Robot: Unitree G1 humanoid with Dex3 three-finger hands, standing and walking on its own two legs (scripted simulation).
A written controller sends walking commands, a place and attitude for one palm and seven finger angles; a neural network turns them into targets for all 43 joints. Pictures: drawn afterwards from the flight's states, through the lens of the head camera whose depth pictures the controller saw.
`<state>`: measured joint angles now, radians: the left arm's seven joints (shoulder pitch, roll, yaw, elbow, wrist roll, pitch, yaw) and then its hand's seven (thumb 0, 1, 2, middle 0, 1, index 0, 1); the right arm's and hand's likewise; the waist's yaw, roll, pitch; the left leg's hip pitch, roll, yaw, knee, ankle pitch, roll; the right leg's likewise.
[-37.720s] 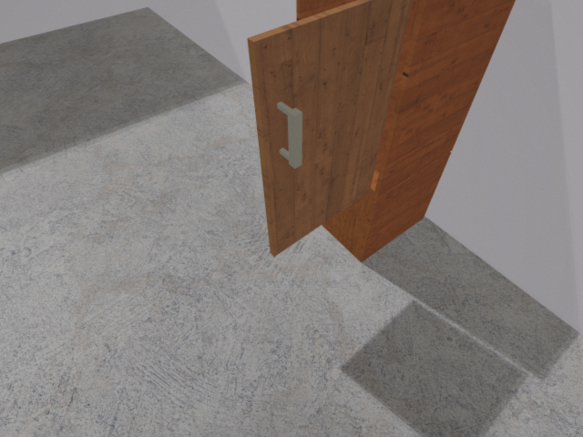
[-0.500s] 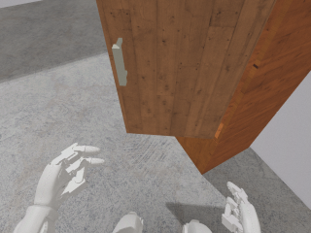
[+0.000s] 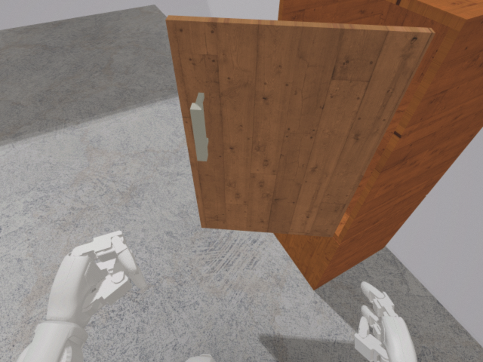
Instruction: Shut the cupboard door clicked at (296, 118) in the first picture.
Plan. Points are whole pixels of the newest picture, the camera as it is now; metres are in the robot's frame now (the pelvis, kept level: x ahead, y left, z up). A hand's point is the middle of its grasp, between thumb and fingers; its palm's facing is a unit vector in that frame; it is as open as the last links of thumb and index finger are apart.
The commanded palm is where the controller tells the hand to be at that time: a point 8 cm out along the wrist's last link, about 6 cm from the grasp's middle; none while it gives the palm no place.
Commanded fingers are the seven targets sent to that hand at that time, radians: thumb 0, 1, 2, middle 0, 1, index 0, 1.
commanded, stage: raise the hand and make a fist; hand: left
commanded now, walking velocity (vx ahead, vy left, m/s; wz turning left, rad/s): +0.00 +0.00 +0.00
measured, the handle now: (201, 127) +0.50 +0.13 +0.12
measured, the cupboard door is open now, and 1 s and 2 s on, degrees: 57 57 57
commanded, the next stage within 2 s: bring the fist close to the handle in 0.74 s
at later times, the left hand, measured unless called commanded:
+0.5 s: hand (129, 253) +0.23 +0.18 +0.12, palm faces +0.01 -1.00 -0.04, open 3.1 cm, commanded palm +0.21 +0.23 +0.12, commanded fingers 0.00 0.90 0.90 -1.30 -1.50 -1.30 -1.50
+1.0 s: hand (139, 248) +0.24 +0.17 +0.12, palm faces +0.01 -1.00 -0.04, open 3.1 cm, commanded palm +0.23 +0.21 +0.12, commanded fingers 0.00 0.90 0.90 -1.30 -1.50 -1.30 -1.50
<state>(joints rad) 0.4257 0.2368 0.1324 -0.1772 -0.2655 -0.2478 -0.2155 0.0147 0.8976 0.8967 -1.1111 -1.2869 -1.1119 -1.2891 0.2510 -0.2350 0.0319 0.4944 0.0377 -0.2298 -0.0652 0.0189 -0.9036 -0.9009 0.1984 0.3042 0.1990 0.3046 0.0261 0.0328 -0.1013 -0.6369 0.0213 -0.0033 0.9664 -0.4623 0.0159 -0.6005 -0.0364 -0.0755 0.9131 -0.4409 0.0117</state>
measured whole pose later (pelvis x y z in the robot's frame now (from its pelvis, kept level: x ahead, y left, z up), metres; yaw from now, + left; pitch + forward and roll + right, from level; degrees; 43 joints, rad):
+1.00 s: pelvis +0.00 -0.02 +0.02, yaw +0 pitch +4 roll -1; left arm 0.26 0.23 0.16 -0.06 -0.28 -0.18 -0.23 0.01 0.90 0.90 -1.31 -1.50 -1.31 -1.50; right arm 0.25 -0.25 0.05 0.57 0.04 -0.25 -0.07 0.02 -0.90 -0.90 0.20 0.30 0.20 0.30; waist 0.03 0.05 -0.06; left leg -0.47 0.02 -0.01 0.80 -0.40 -0.01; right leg -0.45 -0.03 -0.08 0.78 -0.39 -0.01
